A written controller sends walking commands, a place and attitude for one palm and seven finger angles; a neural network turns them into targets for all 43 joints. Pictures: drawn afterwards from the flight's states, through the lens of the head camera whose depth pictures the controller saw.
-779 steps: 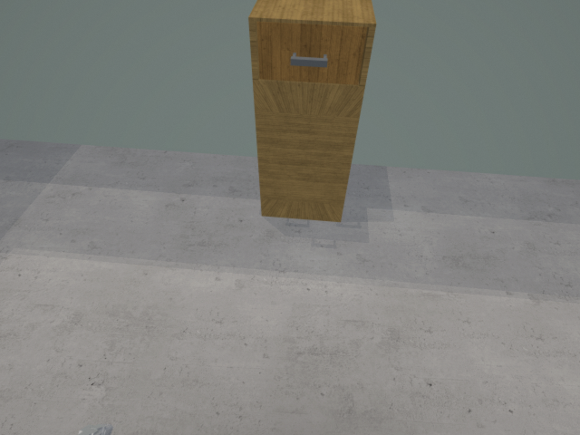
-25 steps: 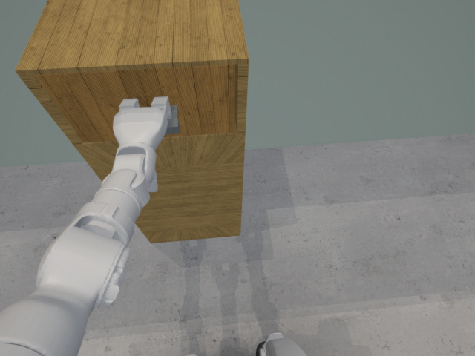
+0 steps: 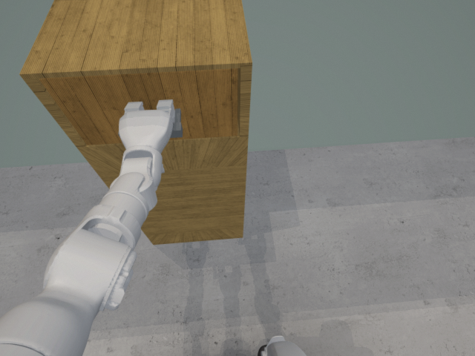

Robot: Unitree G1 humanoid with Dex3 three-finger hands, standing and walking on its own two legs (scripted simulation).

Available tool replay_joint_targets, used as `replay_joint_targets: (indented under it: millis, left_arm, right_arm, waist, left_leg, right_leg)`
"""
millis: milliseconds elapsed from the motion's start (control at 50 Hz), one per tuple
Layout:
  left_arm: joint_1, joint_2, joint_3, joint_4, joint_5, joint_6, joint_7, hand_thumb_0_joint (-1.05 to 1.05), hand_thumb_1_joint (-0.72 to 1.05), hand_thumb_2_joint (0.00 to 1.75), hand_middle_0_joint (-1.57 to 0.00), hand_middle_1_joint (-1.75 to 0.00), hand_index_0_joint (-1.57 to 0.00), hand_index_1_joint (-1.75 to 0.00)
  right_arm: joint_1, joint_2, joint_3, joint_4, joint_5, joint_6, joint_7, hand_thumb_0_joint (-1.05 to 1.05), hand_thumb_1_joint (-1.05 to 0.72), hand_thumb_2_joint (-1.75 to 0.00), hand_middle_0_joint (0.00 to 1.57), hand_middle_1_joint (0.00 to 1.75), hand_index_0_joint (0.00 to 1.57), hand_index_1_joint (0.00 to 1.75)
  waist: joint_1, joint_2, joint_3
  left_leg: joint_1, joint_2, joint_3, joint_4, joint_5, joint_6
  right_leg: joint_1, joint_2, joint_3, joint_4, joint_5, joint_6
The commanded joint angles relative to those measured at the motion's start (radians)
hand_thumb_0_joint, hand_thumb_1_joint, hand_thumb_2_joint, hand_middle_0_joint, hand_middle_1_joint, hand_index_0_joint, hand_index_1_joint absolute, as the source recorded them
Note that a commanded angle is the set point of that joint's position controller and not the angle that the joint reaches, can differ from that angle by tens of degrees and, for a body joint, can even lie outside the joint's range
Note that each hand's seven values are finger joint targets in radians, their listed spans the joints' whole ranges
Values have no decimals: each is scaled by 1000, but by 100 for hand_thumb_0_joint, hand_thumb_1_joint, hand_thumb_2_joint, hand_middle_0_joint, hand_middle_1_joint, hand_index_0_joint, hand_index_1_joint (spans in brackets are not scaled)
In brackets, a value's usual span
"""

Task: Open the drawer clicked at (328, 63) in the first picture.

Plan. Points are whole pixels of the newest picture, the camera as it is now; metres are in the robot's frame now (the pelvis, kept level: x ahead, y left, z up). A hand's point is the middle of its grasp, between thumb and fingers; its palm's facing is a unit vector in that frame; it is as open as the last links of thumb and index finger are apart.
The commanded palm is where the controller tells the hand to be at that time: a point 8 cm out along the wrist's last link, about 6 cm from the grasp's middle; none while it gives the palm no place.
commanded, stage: close the thumb around the handle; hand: left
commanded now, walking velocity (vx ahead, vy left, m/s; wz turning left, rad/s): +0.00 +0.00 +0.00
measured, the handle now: (152, 123) +0.54 +0.12 +0.04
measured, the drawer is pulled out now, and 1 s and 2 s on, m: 0.00 0.02 0.16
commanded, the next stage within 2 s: pull the drawer open in 0.38 s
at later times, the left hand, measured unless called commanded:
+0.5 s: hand (153, 149) +0.49 +0.12 +0.01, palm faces -0.04 -0.01 -1.00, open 5.1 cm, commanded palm +0.47 +0.13 +0.07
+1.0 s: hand (152, 158) +0.47 +0.13 +0.01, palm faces +0.00 -0.02 -1.00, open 5.2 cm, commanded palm +0.45 +0.13 +0.07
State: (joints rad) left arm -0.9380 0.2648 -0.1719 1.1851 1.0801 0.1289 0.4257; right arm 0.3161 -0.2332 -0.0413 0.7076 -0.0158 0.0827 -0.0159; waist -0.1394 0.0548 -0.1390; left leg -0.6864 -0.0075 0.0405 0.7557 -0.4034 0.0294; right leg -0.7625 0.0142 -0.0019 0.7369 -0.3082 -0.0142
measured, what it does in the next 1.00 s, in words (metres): stands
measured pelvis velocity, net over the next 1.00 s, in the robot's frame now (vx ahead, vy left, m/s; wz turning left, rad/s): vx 0.03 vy -0.01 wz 0.00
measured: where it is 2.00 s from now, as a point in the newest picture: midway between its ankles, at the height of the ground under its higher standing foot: outside the picture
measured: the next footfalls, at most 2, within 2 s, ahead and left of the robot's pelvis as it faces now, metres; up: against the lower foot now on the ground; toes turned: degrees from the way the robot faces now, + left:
none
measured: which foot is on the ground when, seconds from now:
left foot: down 0.00-1.00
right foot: down 0.00-1.00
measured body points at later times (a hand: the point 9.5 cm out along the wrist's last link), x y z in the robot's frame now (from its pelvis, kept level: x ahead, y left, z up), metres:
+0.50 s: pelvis +0.01 -0.01 +0.00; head +0.11 -0.02 +0.44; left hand +0.49 +0.12 +0.07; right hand +0.03 -0.27 -0.14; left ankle -0.04 +0.10 -0.71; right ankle +0.02 -0.11 -0.71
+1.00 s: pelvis +0.03 -0.01 +0.01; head +0.11 -0.02 +0.45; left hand +0.47 +0.13 +0.07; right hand +0.10 -0.27 -0.13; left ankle -0.04 +0.10 -0.71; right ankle +0.02 -0.11 -0.71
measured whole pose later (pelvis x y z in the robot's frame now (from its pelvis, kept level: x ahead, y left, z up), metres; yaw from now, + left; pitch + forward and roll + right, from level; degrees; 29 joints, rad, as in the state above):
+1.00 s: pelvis +0.03 -0.01 +0.01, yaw +0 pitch +17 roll +0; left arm -0.68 0.22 -0.21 0.92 1.10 0.11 0.43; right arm 0.25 -0.23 -0.07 0.70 -0.01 0.12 0.00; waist -0.06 0.06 -0.14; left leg -0.56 0.00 0.03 0.68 -0.42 0.02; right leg -0.64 0.02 -0.01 0.68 -0.34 -0.02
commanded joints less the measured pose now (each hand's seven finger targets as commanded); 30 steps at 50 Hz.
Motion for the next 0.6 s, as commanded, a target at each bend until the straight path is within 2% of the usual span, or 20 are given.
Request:
replay_joint_targets:
  millis: [0,20,60,80,140,160,200,220,280,320,340,360,380,400,420,460,500,520,560,580]
  left_arm:
    - [-439,175,37,-198,9,-35,25,0,45,71,-37,-130,-37,-130]
    - [-441,158,21,-203,8,-39,28,0,51,73,-37,-131,-37,-131]
    - [-421,179,43,-203,10,-41,38,0,62,78,-38,-132,-38,-132]
    - [-421,177,38,-202,11,-38,41,0,68,80,-38,-133,-38,-133]
    - [-435,192,52,-228,15,-40,49,0,84,88,-40,-134,-40,-134]
    - [-449,159,22,-234,12,-41,48,0,90,90,-40,-135,-40,-135]
    - [-473,211,66,-257,12,-50,53,0,90,90,-40,-135,-40,-135]
    - [-460,208,62,-264,12,-49,54,0,90,90,-40,-135,-40,-135]
    - [-416,172,40,-241,15,-35,53,0,90,90,-40,-135,-40,-135]
    - [-403,191,58,-238,9,-34,48,0,90,90,-40,-135,-40,-135]
    - [-397,184,54,-254,6,-36,45,0,90,90,-40,-135,-40,-135]
    - [-405,180,50,-273,2,-40,43,0,90,90,-40,-135,-40,-135]
    - [-390,192,62,-274,6,-44,41,0,90,90,-40,-135,-40,-135]
    - [-400,178,49,-280,6,-51,39,0,90,90,-40,-135,-40,-135]
    - [-395,173,44,-265,10,-50,40,0,90,90,-40,-135,-40,-135]
    - [-380,182,52,-251,8,-49,41,0,90,90,-40,-135,-40,-135]
    - [-358,188,65,-275,11,-55,42,0,90,90,-40,-135,-40,-135]
    - [-340,160,42,-281,13,-55,40,0,90,90,-40,-135,-40,-135]
    - [-287,132,36,-294,9,-57,37,0,90,90,-40,-135,-40,-135]
    - [-263,141,48,-303,3,-58,35,0,90,90,-40,-135,-40,-135]
  right_arm:
    - [119,-149,-58,-58,-5,-26,-11,0,-90,-90,20,30,20,30]
    - [125,-148,-57,-58,-5,-28,-8,0,-90,-90,20,30,20,30]
    - [123,-148,-58,-57,-7,-29,-6,0,-90,-90,20,30,20,30]
    - [121,-149,-58,-55,-5,-29,-6,0,-90,-90,20,30,20,30]
    - [122,-148,-63,-52,-8,-29,-4,0,-90,-90,20,30,20,30]
    - [122,-146,-62,-52,-7,-30,-2,0,-90,-90,20,30,20,30]
    - [124,-149,-66,-46,-9,-29,-4,0,-90,-90,20,30,20,30]
    - [126,-148,-67,-47,-11,-28,-4,0,-90,-90,20,30,20,30]
    - [122,-144,-67,-45,-10,-23,1,0,-90,-90,20,30,20,30]
    - [125,-146,-68,-43,-8,-20,1,0,-90,-90,20,30,20,30]
    - [119,-146,-68,-48,-8,-19,1,0,-90,-90,20,30,20,30]
    - [115,-144,-69,-48,-8,-18,1,0,-90,-90,20,30,20,30]
    - [115,-143,-69,-52,-6,-18,0,0,-90,-90,20,30,20,30]
    - [112,-143,-68,-49,-8,-17,-1,0,-90,-90,20,30,20,30]
    - [117,-142,-69,-46,-7,-18,0,0,-90,-90,20,30,20,30]
    - [112,-145,-67,-47,-5,-20,-1,0,-90,-90,20,30,20,30]
    - [108,-144,-69,-53,-7,-21,0,0,-90,-90,20,30,20,30]
    - [109,-138,-70,-56,-8,-21,2,0,-90,-90,20,30,20,30]
    - [104,-135,-73,-61,-7,-17,7,0,-90,-90,20,30,20,30]
    - [101,-136,-73,-66,-7,-15,8,0,-90,-90,20,30,20,30]
  waist:
    - [-18,-53,-416]
    - [-24,-56,-411]
    - [-16,-59,-415]
    - [-20,-66,-411]
    - [-15,-43,-438]
    - [-24,-47,-432]
    - [-18,-42,-460]
    - [-16,-34,-486]
    - [-12,-38,-448]
    - [-7,-56,-459]
    - [0,-48,-462]
    - [-5,-46,-463]
    - [5,-49,-462]
    - [-2,-47,-461]
    - [-9,-49,-432]
    - [-5,-61,-416]
    - [13,-56,-463]
    - [14,-37,-462]
    - [26,-47,-461]
    - [33,-55,-465]
  left_leg:
    - [161,-14,-19,-58,356,4]
    - [159,-12,-19,-58,353,5]
    - [150,-14,-13,-55,352,5]
    - [143,-15,-13,-55,344,5]
    - [157,-16,-12,-49,372,4]
    - [160,-15,-14,-49,366,4]
    - [166,-16,-14,-44,386,5]
    - [177,-17,-13,-40,404,6]
    - [173,-16,-9,-44,421,2]
    - [171,-16,-11,-46,436,3]
    - [176,-17,-7,-49,436,2]
    - [185,-16,-6,-51,438,4]
    - [182,-17,-6,-53,439,3]
    - [186,-18,-7,-49,450,3]
    - [184,-14,-10,-53,440,3]
    - [167,-17,-5,-58,404,4]
    - [186,-18,-7,-54,451,3]
    - [195,-16,-4,-53,466,2]
    - [211,-12,-4,-52,495,0]
    - [211,-13,-1,-53,500,1]
  right_leg:
    - [288,24,-2,-53,314,-22]
    - [283,24,-5,-53,315,-19]
    - [297,23,-1,-53,324,-18]
    - [296,24,-1,-54,321,-17]
    - [305,22,2,-49,348,-19]
    - [297,24,-2,-50,341,-17]
    - [320,22,5,-46,362,-19]
    - [330,22,7,-43,384,-18]
    - [324,25,-1,-46,397,-18]
    - [347,24,2,-45,421,-17]
    - [352,23,3,-48,424,-17]
    - [358,23,4,-52,431,-16]
    - [364,23,4,-51,429,-17]
    - [359,23,4,-51,439,-19]
    - [339,24,-1,-53,424,-18]
    - [340,23,3,-61,397,-16]
    - [365,24,3,-49,431,-21]
    - [364,23,2,-48,445,-20]
    - [364,25,-3,-47,457,-20]
    - [379,24,-1,-49,471,-19]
